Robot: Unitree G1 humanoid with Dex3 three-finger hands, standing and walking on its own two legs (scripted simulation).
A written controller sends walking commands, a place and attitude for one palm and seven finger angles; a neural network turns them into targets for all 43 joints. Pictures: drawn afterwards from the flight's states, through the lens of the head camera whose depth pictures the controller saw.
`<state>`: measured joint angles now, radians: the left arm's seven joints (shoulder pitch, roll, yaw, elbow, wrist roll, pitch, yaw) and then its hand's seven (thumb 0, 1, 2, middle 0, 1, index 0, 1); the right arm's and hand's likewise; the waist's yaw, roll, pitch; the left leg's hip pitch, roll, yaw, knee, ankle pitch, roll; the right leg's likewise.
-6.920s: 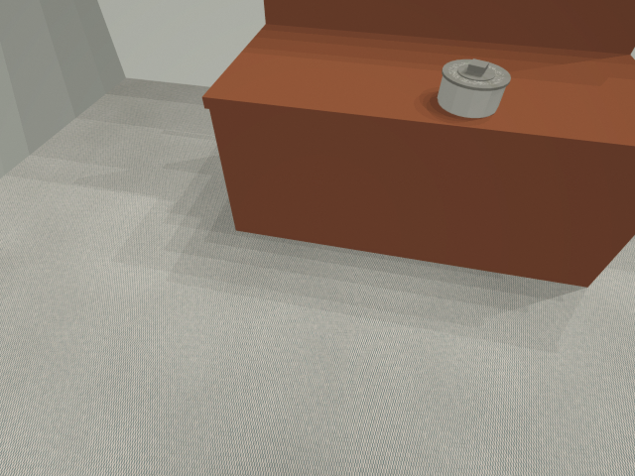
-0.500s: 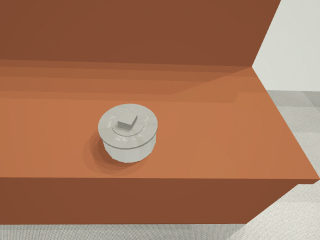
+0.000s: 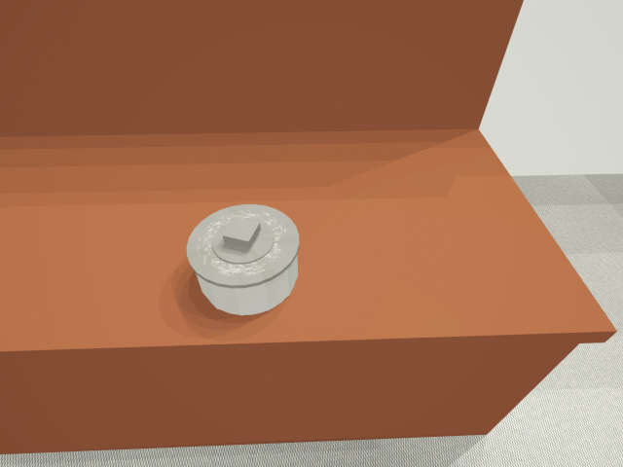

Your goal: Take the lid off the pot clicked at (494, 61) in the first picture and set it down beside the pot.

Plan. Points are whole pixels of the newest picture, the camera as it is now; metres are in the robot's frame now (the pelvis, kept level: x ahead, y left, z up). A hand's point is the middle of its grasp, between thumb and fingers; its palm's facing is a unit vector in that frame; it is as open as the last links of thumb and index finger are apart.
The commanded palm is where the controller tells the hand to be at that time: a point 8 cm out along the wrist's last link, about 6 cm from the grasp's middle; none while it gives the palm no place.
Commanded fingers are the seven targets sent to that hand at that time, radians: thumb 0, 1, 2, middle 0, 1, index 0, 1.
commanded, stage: come to a stop and stand still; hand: left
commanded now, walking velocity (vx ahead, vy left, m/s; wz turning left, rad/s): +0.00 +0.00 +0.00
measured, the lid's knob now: (242, 232) +0.49 +0.15 +0.01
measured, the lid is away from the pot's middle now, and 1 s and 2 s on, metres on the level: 0.00 0.00 0.00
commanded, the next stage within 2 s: look again from close up in 0.38 s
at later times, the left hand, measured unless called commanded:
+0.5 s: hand out of the picture +0.01 +0.20 -0.17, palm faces +0.00 -0.99 -0.15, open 7.3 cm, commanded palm none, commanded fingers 0.00 0.90 0.90 -0.20 -0.30 -0.20 -0.30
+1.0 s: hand out of the picture +0.03 +0.21 -0.17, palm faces -0.01 -0.99 -0.14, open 7.4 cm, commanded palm none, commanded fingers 0.00 0.90 0.90 -0.20 -0.30 -0.20 -0.30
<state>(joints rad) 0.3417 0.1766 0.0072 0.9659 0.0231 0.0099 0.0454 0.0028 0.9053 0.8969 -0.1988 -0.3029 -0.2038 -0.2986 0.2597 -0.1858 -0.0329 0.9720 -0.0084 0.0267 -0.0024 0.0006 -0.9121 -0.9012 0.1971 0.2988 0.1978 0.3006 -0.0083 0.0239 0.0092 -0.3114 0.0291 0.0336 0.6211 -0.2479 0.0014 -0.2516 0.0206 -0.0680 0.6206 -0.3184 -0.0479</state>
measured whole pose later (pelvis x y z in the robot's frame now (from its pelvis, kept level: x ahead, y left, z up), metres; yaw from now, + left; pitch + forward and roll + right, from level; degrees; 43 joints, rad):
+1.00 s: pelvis +0.04 +0.05 +0.02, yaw -1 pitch -1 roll -1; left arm 0.33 0.16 -0.03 1.07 0.02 -0.02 0.04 0.00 0.91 0.90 -0.20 -0.30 -0.20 -0.30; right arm 0.26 -0.15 0.01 1.11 0.00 -0.04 -0.02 0.01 -0.94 -0.90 0.20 0.30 0.20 0.30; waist 0.01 -0.04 0.02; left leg -0.22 -0.03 0.08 0.45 -0.23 0.07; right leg -0.15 -0.03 -0.02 0.43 -0.26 0.03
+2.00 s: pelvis +0.04 +0.00 +0.01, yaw +3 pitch +3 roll +0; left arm 0.49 0.22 0.10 0.25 -0.03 0.01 0.11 0.01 0.90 0.90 -1.14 -1.34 -1.15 -1.33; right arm 0.15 -0.24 0.00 0.52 0.02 -0.08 -0.05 0.01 -0.90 -0.90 0.20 0.30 0.24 0.34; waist 0.02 0.00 0.01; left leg -0.33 0.01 -0.01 0.54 -0.26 0.00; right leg -0.24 0.02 -0.08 0.51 -0.32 -0.04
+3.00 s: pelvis +0.05 +0.02 +0.02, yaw +1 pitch -1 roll -1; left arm 0.63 0.32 0.20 -0.40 -0.03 -0.13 0.06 0.01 0.89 0.90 -1.30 -1.50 -1.30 -1.50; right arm 0.16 -0.23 -0.02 0.60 0.02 -0.12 -0.07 0.01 -0.90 -0.90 0.20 0.30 0.14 0.28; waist 0.06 0.04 0.01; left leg -0.20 0.00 0.03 0.47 -0.25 0.03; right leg -0.11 0.01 -0.04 0.41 -0.28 -0.01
